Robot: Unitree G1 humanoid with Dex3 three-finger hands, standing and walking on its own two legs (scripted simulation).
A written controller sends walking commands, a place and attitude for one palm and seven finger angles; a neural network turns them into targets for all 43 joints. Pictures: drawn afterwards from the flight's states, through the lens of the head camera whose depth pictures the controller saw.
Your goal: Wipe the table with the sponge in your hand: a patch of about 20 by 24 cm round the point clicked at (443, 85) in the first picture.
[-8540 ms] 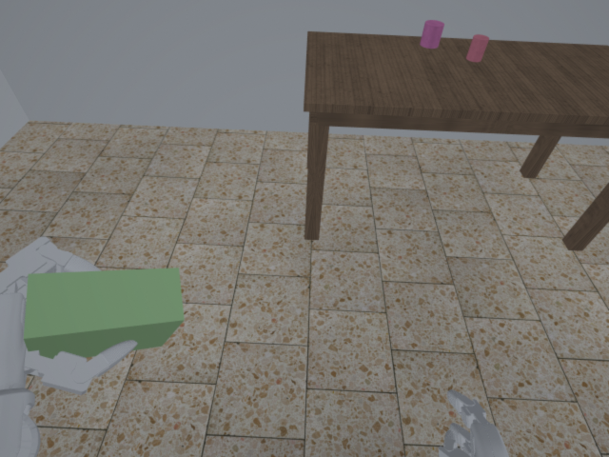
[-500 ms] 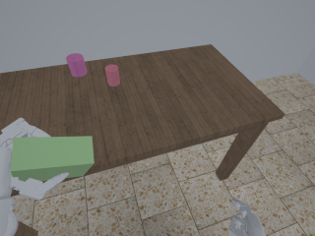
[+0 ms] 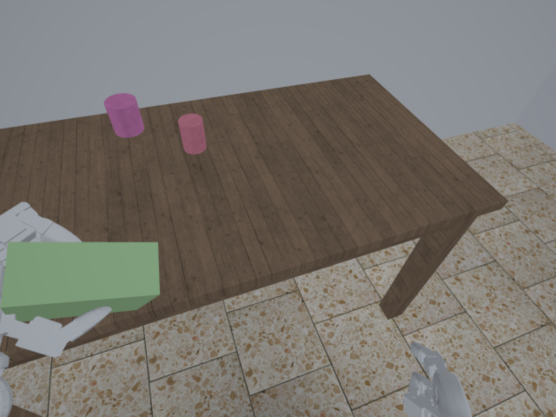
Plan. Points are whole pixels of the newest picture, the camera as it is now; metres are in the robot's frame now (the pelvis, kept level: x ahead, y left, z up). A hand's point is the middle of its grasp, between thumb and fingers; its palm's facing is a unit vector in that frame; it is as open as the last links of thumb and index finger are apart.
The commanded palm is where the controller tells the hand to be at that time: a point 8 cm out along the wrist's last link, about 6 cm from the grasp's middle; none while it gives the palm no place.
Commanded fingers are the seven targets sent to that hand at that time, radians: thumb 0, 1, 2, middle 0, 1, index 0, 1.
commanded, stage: shuffle to correct the standing spot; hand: left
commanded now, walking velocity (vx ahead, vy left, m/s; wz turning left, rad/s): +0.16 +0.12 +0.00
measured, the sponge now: (106, 281) +0.22 +0.21 +0.15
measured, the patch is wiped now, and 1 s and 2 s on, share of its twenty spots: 0.00 0.00 0.00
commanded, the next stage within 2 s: come to a stop and stand still in 1.04 s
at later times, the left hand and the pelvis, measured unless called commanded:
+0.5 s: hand (31, 261) +0.23 +0.27 +0.17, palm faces +0.36 -0.82 -0.45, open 9.7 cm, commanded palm +0.16 +0.31 +0.19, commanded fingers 0.00 0.10 1.30 -1.20 -1.60 -1.20 -1.60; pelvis +0.00 +0.04 +0.00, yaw -1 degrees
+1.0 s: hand (28, 227) +0.27 +0.30 +0.17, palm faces +0.33 -0.85 -0.42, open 9.7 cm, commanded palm +0.23 +0.34 +0.19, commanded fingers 0.00 0.10 1.30 -1.20 -1.60 -1.20 -1.60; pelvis +0.05 +0.07 +0.00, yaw -4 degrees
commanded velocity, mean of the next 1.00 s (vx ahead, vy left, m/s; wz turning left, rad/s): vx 0.18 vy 0.07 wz -0.02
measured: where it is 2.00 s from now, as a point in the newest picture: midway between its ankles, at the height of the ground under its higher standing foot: outside the picture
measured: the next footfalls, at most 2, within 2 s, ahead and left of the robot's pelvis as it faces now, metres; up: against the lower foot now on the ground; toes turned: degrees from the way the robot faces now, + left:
left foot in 0.30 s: +0.11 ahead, +0.19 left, +0.00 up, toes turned -2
right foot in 0.80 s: +0.09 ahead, -0.02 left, +0.00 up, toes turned -1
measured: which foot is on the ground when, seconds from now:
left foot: down 0.00-0.14, up 0.16-0.28, down 0.30-1.00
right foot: down 0.00-0.64, up 0.66-0.78, down 0.80-1.00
